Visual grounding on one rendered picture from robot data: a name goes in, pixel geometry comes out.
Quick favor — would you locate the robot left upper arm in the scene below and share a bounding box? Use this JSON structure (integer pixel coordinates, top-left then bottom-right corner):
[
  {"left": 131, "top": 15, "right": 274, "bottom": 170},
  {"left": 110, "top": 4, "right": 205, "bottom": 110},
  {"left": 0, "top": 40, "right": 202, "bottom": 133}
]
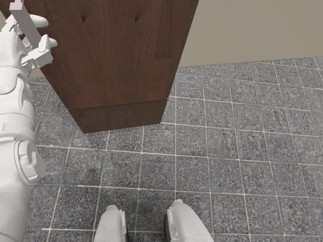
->
[{"left": 0, "top": 140, "right": 46, "bottom": 242}]

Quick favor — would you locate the robot left thigh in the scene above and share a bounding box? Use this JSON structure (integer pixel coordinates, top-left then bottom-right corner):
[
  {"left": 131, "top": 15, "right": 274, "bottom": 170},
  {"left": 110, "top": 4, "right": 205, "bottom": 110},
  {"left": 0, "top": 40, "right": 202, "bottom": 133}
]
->
[{"left": 94, "top": 209, "right": 127, "bottom": 242}]

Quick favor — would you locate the handle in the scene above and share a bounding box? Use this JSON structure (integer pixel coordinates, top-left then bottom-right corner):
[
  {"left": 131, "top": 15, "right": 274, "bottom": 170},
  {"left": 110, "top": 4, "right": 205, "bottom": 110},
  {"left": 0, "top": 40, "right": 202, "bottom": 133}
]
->
[{"left": 9, "top": 0, "right": 52, "bottom": 64}]

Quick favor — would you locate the robot left hand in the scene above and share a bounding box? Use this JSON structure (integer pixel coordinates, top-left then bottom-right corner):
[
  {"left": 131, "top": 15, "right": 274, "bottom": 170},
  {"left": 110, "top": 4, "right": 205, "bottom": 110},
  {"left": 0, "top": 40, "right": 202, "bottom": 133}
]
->
[{"left": 0, "top": 14, "right": 58, "bottom": 77}]

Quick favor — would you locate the robot thigh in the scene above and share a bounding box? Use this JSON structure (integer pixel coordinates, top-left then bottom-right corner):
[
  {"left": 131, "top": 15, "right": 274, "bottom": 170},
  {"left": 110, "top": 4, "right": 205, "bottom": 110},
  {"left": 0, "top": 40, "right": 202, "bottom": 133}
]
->
[
  {"left": 167, "top": 204, "right": 214, "bottom": 242},
  {"left": 94, "top": 209, "right": 127, "bottom": 242}
]

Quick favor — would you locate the robot right thigh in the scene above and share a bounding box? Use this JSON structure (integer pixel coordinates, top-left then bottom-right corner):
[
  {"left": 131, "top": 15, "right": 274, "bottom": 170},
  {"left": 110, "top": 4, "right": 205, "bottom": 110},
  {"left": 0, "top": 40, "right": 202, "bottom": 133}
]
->
[{"left": 167, "top": 204, "right": 214, "bottom": 242}]

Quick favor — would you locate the left robot forearm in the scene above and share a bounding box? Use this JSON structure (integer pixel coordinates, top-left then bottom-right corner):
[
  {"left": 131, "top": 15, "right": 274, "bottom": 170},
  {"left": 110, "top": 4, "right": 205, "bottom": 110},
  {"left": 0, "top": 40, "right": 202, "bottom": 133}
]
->
[{"left": 0, "top": 67, "right": 36, "bottom": 146}]

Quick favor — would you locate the cupboard door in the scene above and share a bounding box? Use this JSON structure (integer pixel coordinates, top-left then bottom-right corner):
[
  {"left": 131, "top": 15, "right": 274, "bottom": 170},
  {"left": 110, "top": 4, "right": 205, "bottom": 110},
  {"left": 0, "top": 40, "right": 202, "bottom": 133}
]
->
[{"left": 1, "top": 0, "right": 194, "bottom": 109}]

